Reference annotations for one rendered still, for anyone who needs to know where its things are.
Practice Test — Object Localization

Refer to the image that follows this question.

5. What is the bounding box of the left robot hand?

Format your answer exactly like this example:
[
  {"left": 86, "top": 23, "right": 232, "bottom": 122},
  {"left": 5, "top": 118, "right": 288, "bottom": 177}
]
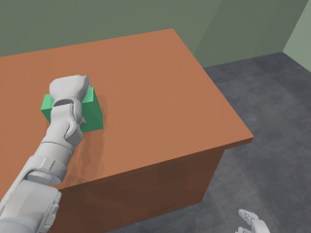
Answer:
[{"left": 49, "top": 75, "right": 91, "bottom": 125}]

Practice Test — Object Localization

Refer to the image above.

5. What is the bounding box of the robot left forearm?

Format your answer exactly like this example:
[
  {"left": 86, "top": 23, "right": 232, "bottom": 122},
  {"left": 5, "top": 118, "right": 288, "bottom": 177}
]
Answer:
[{"left": 0, "top": 96, "right": 83, "bottom": 216}]

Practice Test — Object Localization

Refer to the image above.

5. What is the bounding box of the right robot hand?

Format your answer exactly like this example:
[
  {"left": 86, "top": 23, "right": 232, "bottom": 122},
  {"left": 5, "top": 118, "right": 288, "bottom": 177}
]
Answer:
[{"left": 235, "top": 209, "right": 270, "bottom": 233}]

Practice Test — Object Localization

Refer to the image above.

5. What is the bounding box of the robot left upper arm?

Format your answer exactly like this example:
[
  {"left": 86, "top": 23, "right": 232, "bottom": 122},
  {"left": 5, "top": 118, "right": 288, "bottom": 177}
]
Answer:
[{"left": 0, "top": 180, "right": 62, "bottom": 233}]

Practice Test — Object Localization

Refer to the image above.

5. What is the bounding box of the sponge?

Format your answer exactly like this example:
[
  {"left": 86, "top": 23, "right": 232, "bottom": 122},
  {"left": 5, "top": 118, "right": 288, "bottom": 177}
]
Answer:
[{"left": 41, "top": 87, "right": 103, "bottom": 133}]

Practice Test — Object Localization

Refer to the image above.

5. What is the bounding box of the table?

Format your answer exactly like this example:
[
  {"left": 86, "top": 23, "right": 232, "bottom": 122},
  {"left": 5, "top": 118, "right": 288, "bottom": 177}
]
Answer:
[{"left": 0, "top": 28, "right": 254, "bottom": 233}]

